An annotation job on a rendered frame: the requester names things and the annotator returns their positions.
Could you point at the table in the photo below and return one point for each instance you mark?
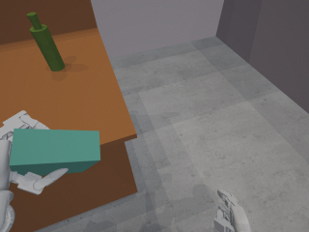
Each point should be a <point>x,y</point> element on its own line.
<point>84,95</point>

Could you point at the right robot hand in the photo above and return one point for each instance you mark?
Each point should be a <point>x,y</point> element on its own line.
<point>234,220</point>

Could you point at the left robot forearm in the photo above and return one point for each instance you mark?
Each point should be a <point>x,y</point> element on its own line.
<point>7,214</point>

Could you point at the sponge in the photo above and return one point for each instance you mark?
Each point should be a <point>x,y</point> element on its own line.
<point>43,151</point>

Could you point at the left robot hand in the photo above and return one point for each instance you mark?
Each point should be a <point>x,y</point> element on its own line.
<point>30,182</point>

